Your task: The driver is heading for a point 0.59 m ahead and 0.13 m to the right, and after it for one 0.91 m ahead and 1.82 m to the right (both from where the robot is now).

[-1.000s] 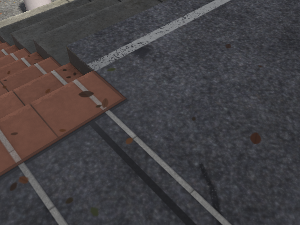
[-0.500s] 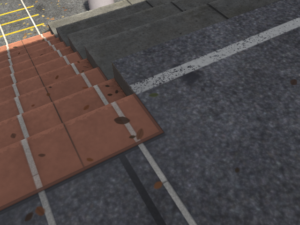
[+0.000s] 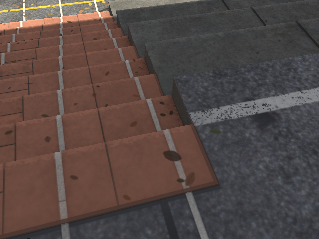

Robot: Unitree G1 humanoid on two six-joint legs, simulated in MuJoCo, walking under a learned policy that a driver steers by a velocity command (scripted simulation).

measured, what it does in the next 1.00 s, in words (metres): walks ahead, turning right: right foot, then left foot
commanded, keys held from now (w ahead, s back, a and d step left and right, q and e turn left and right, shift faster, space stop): e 0.22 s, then w+e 0.78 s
